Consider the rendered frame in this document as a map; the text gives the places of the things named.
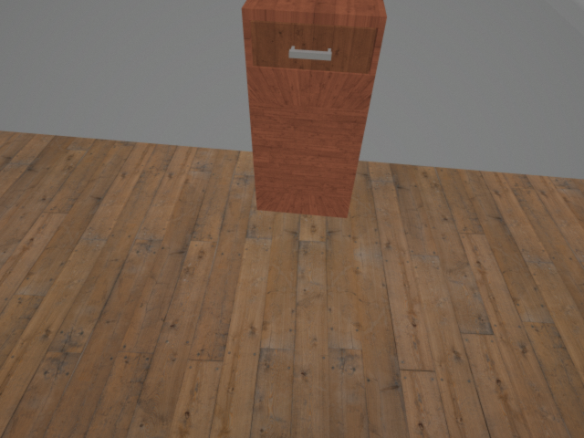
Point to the drawer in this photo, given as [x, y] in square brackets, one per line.
[351, 46]

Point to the handle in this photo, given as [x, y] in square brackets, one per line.
[310, 54]

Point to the cabinet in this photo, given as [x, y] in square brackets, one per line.
[307, 126]

